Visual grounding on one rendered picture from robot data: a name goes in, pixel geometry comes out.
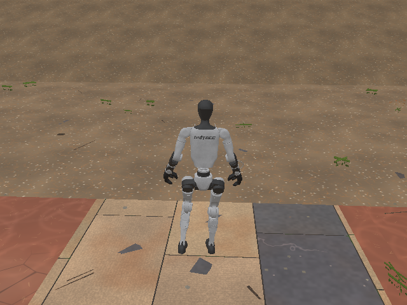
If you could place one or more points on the humanoid robot torso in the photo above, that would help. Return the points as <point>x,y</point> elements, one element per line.
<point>204,148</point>

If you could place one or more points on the robot left forearm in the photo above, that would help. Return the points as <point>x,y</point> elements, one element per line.
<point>171,165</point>

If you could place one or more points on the left robot upper arm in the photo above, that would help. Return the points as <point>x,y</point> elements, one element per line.
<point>184,133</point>

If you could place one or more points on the left robot hand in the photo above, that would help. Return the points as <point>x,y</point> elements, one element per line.
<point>165,176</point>

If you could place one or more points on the right robot upper arm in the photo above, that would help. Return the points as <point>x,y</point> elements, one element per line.
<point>228,146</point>

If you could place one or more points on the left robot foot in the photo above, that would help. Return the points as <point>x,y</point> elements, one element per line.
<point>182,248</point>

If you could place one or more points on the right robot hand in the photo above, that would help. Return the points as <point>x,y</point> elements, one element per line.
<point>233,177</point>

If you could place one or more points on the robot right forearm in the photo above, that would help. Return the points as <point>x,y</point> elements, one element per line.
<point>235,167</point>

